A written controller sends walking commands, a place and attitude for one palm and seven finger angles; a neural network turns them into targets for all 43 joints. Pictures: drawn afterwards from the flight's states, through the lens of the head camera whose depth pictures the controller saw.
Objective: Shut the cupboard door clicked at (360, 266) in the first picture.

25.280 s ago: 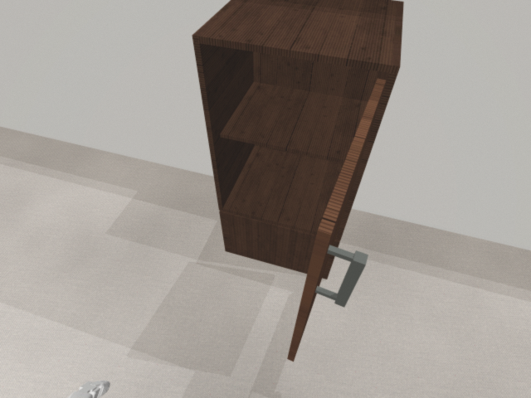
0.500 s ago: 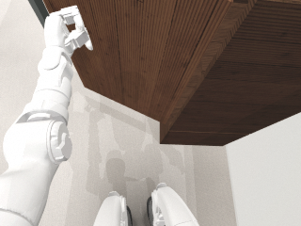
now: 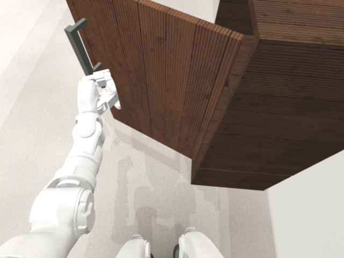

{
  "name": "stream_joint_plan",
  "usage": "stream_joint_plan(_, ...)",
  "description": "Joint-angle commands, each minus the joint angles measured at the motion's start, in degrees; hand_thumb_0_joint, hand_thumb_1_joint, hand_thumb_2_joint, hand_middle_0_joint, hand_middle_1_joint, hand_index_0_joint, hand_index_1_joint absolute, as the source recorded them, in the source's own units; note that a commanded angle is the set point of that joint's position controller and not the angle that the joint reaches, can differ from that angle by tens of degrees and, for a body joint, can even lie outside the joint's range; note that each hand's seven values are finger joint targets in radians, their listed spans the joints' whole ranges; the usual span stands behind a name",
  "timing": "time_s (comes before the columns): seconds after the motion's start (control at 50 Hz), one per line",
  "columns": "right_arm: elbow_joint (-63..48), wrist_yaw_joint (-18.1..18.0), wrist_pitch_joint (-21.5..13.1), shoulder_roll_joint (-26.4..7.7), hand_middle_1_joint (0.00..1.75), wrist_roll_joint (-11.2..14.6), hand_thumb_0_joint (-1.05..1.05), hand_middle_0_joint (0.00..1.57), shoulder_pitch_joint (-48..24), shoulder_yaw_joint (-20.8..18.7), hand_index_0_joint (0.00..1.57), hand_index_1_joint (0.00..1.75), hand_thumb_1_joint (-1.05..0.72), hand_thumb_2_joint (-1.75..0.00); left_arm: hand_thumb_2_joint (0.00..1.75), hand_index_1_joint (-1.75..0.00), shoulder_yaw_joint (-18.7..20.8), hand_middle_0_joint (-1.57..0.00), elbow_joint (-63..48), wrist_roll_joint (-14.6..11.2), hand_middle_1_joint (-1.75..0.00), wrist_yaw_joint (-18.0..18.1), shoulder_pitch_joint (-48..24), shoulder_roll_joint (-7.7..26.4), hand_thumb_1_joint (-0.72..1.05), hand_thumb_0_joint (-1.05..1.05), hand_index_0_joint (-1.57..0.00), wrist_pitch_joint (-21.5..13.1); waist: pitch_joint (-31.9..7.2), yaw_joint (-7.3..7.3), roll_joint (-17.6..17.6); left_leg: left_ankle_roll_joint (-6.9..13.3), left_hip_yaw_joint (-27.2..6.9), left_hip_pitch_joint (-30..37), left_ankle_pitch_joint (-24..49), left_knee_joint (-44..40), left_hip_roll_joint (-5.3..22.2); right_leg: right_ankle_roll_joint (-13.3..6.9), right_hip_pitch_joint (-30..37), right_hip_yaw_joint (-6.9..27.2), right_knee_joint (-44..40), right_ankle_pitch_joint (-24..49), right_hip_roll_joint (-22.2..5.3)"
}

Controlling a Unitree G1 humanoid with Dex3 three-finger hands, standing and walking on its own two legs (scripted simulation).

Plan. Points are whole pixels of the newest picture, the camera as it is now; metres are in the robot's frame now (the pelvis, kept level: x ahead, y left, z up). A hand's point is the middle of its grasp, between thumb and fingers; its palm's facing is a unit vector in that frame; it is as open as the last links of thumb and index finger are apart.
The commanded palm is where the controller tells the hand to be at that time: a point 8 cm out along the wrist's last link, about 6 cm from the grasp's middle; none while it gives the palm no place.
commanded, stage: pull the fist back off the door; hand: left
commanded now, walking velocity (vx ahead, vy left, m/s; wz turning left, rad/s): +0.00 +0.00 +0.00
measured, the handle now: (86, 50) +0.64 +0.19 +0.05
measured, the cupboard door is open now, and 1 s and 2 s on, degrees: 66 66 66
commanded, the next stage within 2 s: draw the hand back to the body in 0.24 s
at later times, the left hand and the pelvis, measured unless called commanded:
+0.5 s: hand (111, 103) +0.45 +0.11 +0.07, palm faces +0.05 -1.00 -0.03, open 3.1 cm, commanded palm +0.39 +0.17 +0.08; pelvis -0.01 +0.00 +0.00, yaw -1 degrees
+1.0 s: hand (39, 148) +0.31 +0.19 +0.15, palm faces +0.06 -0.98 -0.17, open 3.1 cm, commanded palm +0.27 +0.25 +0.16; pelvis +0.01 +0.03 +0.06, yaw +1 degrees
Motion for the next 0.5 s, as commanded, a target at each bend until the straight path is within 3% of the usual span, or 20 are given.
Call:
stream_joint_plan(0.0, -3.48, -0.87, -2.04, -7.8, 0.3, 0.2, 0.0, 0.2, 5.71, -3.44, 0.2, 0.3, -0.9, -0.9, 0.9, -1.5, -1.69, -1.3, -18.12, -0.46, -1.5, -0.09, -24.83, 6.62, 0.9, 0.0, -1.3, -6.64, -27.2, -0.9, 0.42, -0.5, -2.86, 10.59, 17.18, -3.59, 0.01, 4.12, 21.12, 7.52, -6.94, 24.29, -3.04)
stream_joint_plan(0.04, -2.83, -1.01, -2.37, -7.69, 0.3, 0.26, 0.0, 0.2, 4.96, -3.55, 0.2, 0.3, -0.9, -0.9, 0.9, -1.5, -3.31, -1.3, -18.79, -0.24, -1.5, 0.17, -23.49, 5.02, 0.9, 0.0, -1.3, -7.17, -28.86, -0.93, 1.77, -0.78, -3.36, 13.86, 18.7, -3.44, 0.35, 4.02, 18.95, 6.49, -6.35, 24.15, -2.87)
stream_joint_plan(0.06, -2.66, -1.11, -2.45, -7.63, 0.3, 0.29, 0.0, 0.2, 4.44, -3.4, 0.2, 0.3, -0.9, -0.9, 0.9, -1.5, -4.33, -1.3, -17.99, -0.35, -1.5, 0.31, -23.65, 3.91, 0.9, 0.0, -1.3, -6.82, -27.31, -1.4, 1.65, -0.78, -3.37, 13.64, 17.57, -3.52, 0.37, 4.13, 17.68, 6.4, -6.77, 22.65, -2.88)
stream_joint_plan(0.1, -2.33, -1.4, -2.41, -7.82, 0.3, 0.39, 0.0, 0.2, 4.29, -3.21, 0.2, 0.3, -0.9, -0.9, 0.9, -1.5, -4.73, -1.3, -16.76, -0.22, -1.5, 0.66, -24.17, 3.85, 0.9, 0.0, -1.3, -6.11, -25.16, -1.87, 0.57, -0.7, -3.81, 12.96, 15.93, -4.05, 0.39, 4.2, 16.67, 6.21, -7.11, 20.4, -2.85)
stream_joint_plan(0.14, -2.8, -1.66, -2.43, -7.83, 0.3, 0.53, 0.0, 0.2, 3.02, -2.98, 0.2, 0.3, -0.9, -0.9, 0.9, -1.5, -3.86, -1.3, -15.75, -0.39, -1.5, 1.24, -21.98, 4.37, 0.9, 0.0, -1.3, -5.4, -24.44, -0.86, -0.48, -0.79, -3.6, 11.64, 14.23, -4.62, 0.25, 4.17, 17.35, 6.27, -7.53, 18.49, -2.94)
stream_joint_plan(0.16, -2.96, -1.77, -2.56, -7.74, 0.3, 0.66, 0.0, 0.2, 2.43, -2.85, 0.2, 0.3, -0.9, -0.9, 0.9, -1.5, -3.72, -1.3, -15.59, -0.61, -1.5, 1.5, -22.69, 4.47, 0.9, 0.0, -1.3, -5.16, -23.65, -1.16, -0.26, -0.72, -3.47, 11.13, 13.41, -4.68, 0.19, 4.17, 17.18, 6.47, -7.98, 17.78, -3.01)
stream_joint_plan(0.22, -2.86, -2.14, -2.85, -7.69, 0.3, 0.5, 0.0, 0.2, 2.05, -2.57, 0.2, 0.3, -0.9, -0.9, 0.9, -1.5, -2.33, -1.3, -15.35, -0.22, -1.5, 2.31, -24.34, 6.47, 0.9, 0.0, -1.3, -5.62, -24.34, -1.12, -1.04, -0.67, -3.71, 9.96, 12.84, -4.58, 0.2, 4.17, 17.98, 6.65, -7.45, 17.52, -3.08)
stream_joint_plan(0.3, -3.15, -1.91, -3.26, -7.69, 0.3, 0.15, 0.0, 0.2, 2.29, -2.43, 0.2, 0.3, -0.9, -0.9, 0.9, -1.5, -2.94, -1.3, -13.67, 0.04, -1.5, 2.13, -23.09, 5.25, 0.9, 0.0, -1.3, -5.84, -25.64, -0.87, -0.9, -0.79, -3.94, 10.48, 14.44, -4.43, 0.18, 4.04, 18.08, 6.3, -6.47, 19.12, -2.92)
stream_joint_plan(0.34, -3.09, -1.81, -3.19, -7.73, 0.3, 0.25, 0.0, 0.2, 2.32, -2.33, 0.2, 0.3, -0.9, -0.9, 0.9, -1.5, -2.41, -1.3, -11.36, -0.12, -1.5, 1.9, -22.12, 5.3, 0.9, 0.0, -1.3, -5.21, -24.27, -0.94, -1.84, -0.86, -3.83, 9.4, 13.39, -4.4, 0.28, 4.02, 17.32, 6.05, -6.82, 17.8, -2.91)
stream_joint_plan(0.38, -4.64, -1.92, -2.73, -8.02, 0.3, 0.59, 0.0, 0.2, 2.14, -2.29, 0.2, 0.3, -0.9, -0.9, 0.9, -1.5, 0.82, -1.3, -13.99, -0.52, -1.5, 1.4, -17.56, 9.34, 0.9, 0.0, -1.3, -4.47, -26.44, 1.51, -2.23, -0.81, -3.07, 9.59, 14.58, -5.69, 0.11, 3.96, 22.22, 6.95, -7.64, 19.54, -3.02)
stream_joint_plan(0.4, -5.55, -1.94, -2.7, -8.06, 0.3, 0.65, 0.0, 0.2, 2.08, -2.28, 0.2, 0.3, -0.9, -0.9, 0.9, -1.5, 1.79, -1.3, -17.35, -0.97, -1.5, 0.94, -15.4, 10.25, 0.9, 0.0, -1.3, -4.32, -29.26, 3.07, -0.49, -0.97, -3.14, 11.69, 16.45, -6.49, 0.09, 3.74, 24.44, 6.7, -7.22, 21.49, -2.89)
stream_joint_plan(0.42, -6.48, -1.9, -2.67, -7.67, 0.3, 1.04, 0.0, 0.2, 1.75, -2.23, 0.2, 0.3, -0.9, -0.9, 0.9, -1.5, 1.22, -1.3, -21.58, -1.38, -1.5, 0.38, -13.0, 9.74, 0.9, 0.0, -1.3, -4.05, -30.86, 4.12, 0.8, -1.1, -2.83, 14.26, 19.03, -7.45, 0.18, 3.56, 26.5, 6.43, -7.5, 24.15, -2.8)
stream_joint_plan(0.44, -7.37, -1.88, -2.63, -7.49, 0.3, 1.44, 0.0, 0.2, 1.43, -2.26, 0.2, 0.3, -0.9, -0.9, 0.9, -1.5, 1.36, -1.3, -25.01, -2.11, -1.5, -0.15, -9.13, 9.67, 0.9, 0.0, -1.3, -3.43, -31.75, 5.08, -0.39, -1.03, -2.54, 15.38, 20.86, -8.03, 0.19, 3.64, 29.12, 6.58, -8.12, 26.43, -2.64)
stream_joint_plan(0.48, -8.48, -2.15, -2.67, -6.98, 0.3, 2.19, 0.0, 0.2, 0.69, -2.21, 0.2, 0.3, -0.9, -0.9, 0.9, -1.5, -0.22, -1.3, -30.82, -3.35, -1.5, -1.43, -4.35, 8.13, 0.9, 0.0, -1.3, -1.64, -28.74, 4.97, -2.74, -0.66, -1.74, 15.49, 20.84, -9.73, 0.25, 4.15, 32.12, 6.97, -10.44, 27.73, -2.76)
